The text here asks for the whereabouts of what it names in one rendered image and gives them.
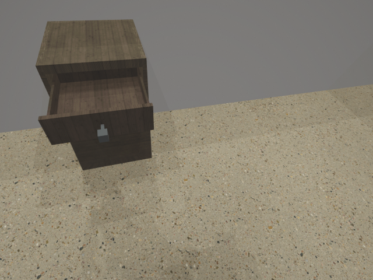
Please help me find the handle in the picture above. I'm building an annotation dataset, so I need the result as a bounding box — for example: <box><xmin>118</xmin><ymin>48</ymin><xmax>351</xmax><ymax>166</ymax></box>
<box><xmin>97</xmin><ymin>124</ymin><xmax>109</xmax><ymax>143</ymax></box>

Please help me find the cabinet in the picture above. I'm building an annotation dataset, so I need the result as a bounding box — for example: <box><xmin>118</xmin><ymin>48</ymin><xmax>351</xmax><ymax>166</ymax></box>
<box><xmin>36</xmin><ymin>19</ymin><xmax>152</xmax><ymax>170</ymax></box>

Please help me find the drawer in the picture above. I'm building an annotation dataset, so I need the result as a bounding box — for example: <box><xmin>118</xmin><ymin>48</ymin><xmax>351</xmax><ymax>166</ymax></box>
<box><xmin>38</xmin><ymin>67</ymin><xmax>154</xmax><ymax>145</ymax></box>

